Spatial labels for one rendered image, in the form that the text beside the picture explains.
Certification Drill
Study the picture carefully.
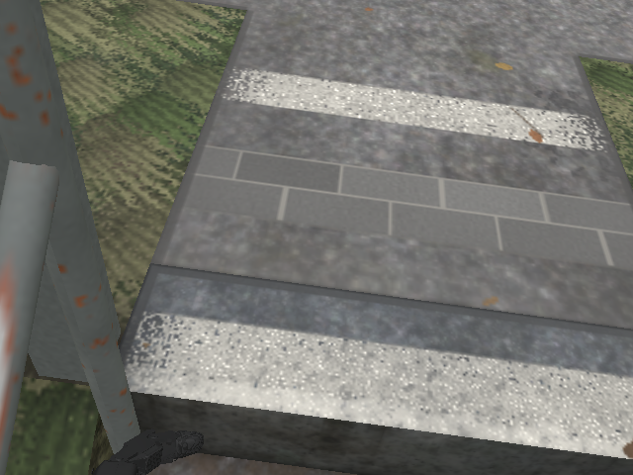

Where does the robot left hand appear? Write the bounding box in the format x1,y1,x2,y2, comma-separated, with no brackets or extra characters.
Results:
91,429,204,475

